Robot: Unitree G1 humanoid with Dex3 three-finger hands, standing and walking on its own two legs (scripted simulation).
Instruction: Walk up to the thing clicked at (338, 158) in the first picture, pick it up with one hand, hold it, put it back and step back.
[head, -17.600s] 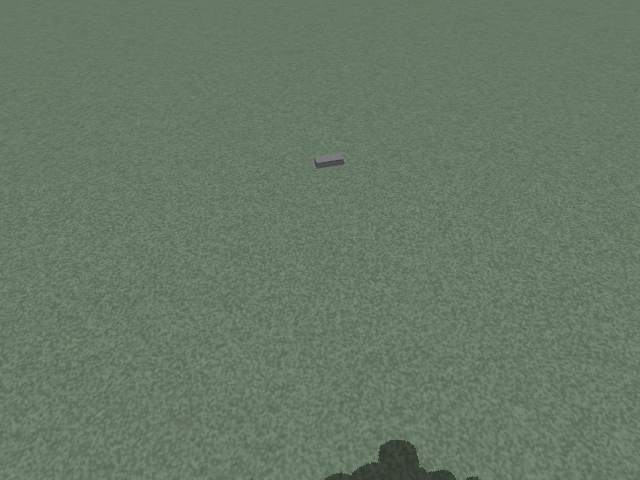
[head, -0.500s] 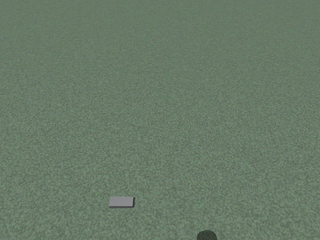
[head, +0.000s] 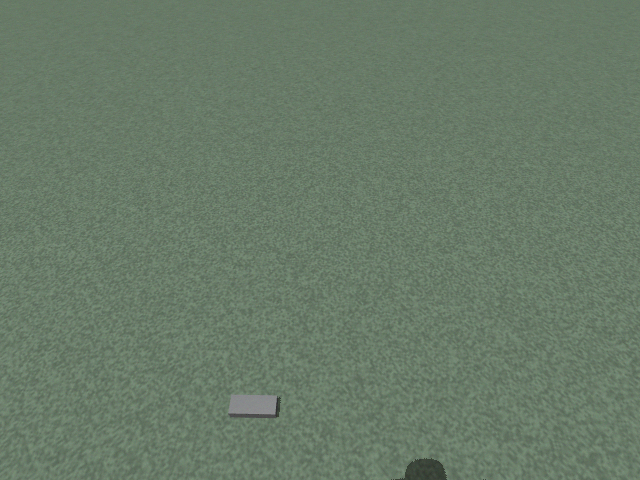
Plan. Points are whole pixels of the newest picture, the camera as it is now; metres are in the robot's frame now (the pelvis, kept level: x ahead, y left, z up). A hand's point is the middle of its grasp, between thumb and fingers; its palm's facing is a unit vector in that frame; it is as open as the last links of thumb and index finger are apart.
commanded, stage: stand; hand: left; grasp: from above
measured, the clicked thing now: (253, 406) +0.47 +0.23 -0.76
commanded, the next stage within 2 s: rise first in 1.50 s
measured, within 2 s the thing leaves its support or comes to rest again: neither
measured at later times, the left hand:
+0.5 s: hand out of the picture +0.09 +0.25 -0.15, palm faces -0.01 -0.94 -0.35, open 7.4 cm
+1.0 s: hand out of the picture +0.08 +0.25 -0.15, palm faces -0.01 -0.94 -0.35, open 7.4 cm
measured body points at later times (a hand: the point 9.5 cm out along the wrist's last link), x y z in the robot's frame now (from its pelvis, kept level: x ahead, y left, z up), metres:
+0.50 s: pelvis +0.01 +0.00 +0.00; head +0.02 -0.01 +0.45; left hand +0.09 +0.30 -0.13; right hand +0.09 -0.30 -0.14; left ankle +0.01 +0.15 -0.75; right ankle +0.02 -0.13 -0.75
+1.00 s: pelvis +0.01 +0.00 +0.00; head +0.01 -0.01 +0.45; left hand +0.08 +0.30 -0.13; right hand +0.08 -0.31 -0.14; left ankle +0.01 +0.15 -0.75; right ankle +0.02 -0.13 -0.75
